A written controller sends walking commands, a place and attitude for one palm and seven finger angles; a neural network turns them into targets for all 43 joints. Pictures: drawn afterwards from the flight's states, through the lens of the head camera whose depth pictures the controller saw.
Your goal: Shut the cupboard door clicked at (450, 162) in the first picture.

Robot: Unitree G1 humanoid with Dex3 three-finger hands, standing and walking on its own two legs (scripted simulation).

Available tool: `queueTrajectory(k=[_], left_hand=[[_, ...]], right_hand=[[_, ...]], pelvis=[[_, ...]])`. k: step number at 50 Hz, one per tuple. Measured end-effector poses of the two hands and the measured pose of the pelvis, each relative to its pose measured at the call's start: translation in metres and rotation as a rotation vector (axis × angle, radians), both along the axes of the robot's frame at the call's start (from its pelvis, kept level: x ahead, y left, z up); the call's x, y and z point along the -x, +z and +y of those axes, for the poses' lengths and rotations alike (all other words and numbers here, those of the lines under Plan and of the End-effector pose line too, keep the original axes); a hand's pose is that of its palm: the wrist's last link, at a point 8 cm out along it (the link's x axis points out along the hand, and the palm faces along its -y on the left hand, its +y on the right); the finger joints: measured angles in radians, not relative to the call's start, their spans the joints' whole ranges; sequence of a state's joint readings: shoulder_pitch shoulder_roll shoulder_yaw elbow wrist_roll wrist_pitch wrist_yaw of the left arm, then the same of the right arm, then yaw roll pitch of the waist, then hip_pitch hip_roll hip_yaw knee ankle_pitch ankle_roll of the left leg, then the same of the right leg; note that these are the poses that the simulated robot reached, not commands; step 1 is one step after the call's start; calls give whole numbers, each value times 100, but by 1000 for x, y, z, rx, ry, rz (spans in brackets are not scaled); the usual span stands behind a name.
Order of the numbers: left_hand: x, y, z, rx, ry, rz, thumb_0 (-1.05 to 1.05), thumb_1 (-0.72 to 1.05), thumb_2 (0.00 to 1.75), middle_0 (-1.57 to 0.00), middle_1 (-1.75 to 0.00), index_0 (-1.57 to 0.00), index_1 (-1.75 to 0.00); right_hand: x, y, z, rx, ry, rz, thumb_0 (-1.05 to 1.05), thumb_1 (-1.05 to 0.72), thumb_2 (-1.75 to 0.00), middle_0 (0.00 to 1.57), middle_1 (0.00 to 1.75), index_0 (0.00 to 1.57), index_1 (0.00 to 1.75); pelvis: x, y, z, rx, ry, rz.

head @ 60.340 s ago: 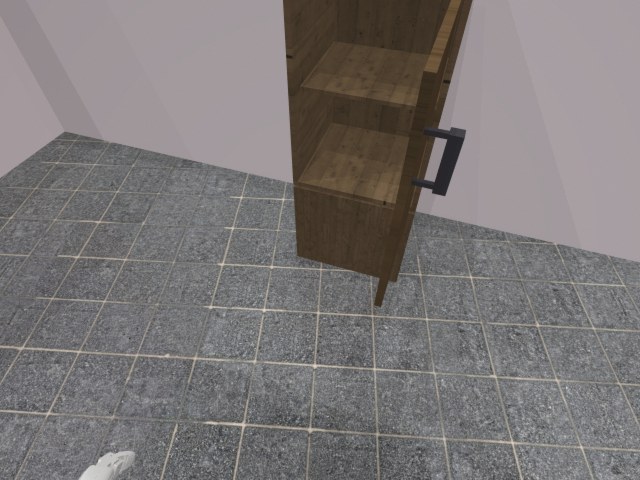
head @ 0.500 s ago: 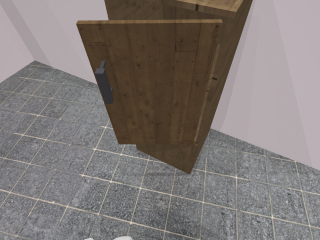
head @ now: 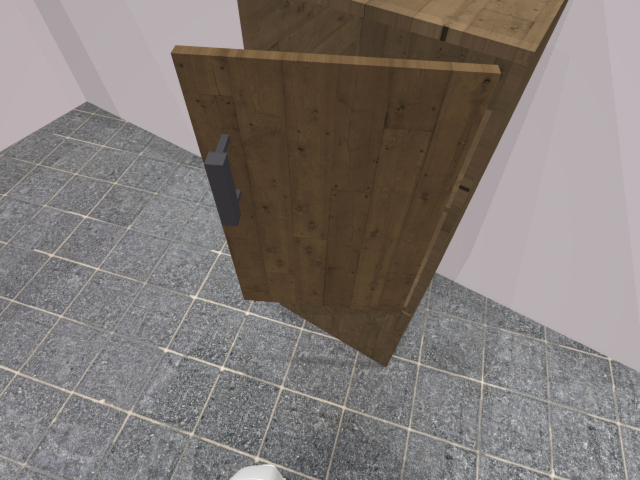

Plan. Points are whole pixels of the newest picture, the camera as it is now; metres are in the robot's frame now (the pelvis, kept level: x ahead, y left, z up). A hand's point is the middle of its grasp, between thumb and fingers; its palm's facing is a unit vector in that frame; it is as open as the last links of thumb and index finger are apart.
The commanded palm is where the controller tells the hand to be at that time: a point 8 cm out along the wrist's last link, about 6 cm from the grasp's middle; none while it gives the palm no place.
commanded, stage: come to a stop and stand still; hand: left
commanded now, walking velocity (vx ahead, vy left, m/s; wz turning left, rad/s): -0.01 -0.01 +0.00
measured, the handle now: (227, 181) +0.48 +0.18 +0.07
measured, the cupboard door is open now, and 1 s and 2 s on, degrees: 27 27 27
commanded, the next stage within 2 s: look again from close up in 1.08 s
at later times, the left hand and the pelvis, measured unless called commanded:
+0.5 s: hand out of the picture +0.04 +0.27 -0.16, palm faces -0.01 -0.97 -0.23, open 7.4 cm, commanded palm none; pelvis -0.03 +0.08 +0.00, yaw -1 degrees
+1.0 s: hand out of the picture -0.10 +0.27 -0.17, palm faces +0.05 -0.99 -0.15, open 7.4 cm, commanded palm none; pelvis -0.03 +0.11 +0.01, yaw +1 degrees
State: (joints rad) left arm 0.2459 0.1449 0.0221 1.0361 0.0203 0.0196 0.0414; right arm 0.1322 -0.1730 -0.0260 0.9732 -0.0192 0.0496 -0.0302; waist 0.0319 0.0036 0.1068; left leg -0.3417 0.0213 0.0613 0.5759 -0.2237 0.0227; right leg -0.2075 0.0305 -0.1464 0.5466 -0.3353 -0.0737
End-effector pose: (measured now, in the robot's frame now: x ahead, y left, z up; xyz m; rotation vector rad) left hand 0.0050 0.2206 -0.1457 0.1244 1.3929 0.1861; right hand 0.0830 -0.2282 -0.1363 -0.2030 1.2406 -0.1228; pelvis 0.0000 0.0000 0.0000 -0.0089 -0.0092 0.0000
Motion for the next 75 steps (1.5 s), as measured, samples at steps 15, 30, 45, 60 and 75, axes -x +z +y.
queueTrajectory(k=[15,30,45,60,75], left_hand=[[-41,3,65,-43,-112,-189,1,90,90,-20,-30,-20,-30],[12,9,107,-19,-77,-102,1,90,90,-20,-30,-20,-29],[100,0,103,50,10,105,1,91,90,-20,-30,-20,-29],[90,0,106,43,5,95,1,91,90,-20,-30,-20,-29],[54,0,96,46,-34,53,1,91,90,-20,-30,-20,-29]], right_hand=[[72,-1,43,-6,-94,-2,1,-91,-90,20,30,20,30],[88,7,86,-3,-43,37,1,-92,-90,20,30,20,30],[59,18,101,30,5,9,1,-91,-90,20,30,20,30],[73,13,109,13,-23,51,1,-91,-90,20,30,20,30],[103,12,104,2,-73,142,1,-91,-90,20,30,20,30]], pelvis=[[14,-7,50,21,-26,-34],[34,4,92,26,-7,0],[31,7,110,23,15,-2],[25,8,113,8,14,-2],[17,10,102,0,9,15]])
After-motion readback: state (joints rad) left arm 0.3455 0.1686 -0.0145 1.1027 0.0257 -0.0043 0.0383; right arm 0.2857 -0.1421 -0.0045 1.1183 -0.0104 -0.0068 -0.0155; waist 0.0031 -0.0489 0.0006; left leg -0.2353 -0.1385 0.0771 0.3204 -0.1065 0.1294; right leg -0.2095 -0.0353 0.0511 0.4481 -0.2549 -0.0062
